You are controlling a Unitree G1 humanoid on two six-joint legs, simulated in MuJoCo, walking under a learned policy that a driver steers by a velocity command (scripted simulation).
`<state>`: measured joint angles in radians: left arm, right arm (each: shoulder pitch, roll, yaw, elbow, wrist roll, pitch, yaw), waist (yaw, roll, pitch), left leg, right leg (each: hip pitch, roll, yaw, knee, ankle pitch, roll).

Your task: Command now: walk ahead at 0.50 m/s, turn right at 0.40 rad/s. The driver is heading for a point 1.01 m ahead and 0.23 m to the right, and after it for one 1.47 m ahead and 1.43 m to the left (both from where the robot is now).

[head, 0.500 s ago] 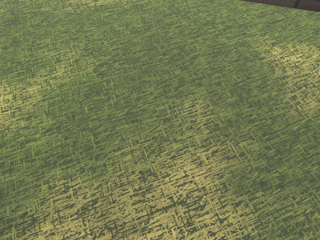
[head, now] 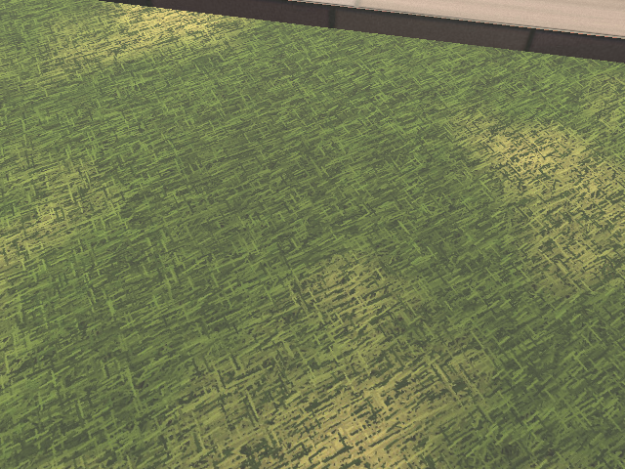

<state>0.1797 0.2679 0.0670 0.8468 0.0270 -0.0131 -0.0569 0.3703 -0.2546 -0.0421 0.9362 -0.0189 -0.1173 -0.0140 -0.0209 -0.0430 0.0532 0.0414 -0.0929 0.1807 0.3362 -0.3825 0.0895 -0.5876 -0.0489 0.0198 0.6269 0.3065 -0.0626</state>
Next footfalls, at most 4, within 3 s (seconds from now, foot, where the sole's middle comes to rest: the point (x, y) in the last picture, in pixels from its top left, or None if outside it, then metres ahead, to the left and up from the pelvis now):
0.18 right None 0.27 -0.09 -0.87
0.60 left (298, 445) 0.56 0.04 -0.87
1.06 right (430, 411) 0.64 -0.27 -0.87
1.52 left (341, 393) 0.69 -0.06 -0.87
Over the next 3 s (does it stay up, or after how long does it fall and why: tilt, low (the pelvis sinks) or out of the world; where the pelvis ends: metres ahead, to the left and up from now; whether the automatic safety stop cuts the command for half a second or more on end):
stays up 0.97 -0.20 -0.09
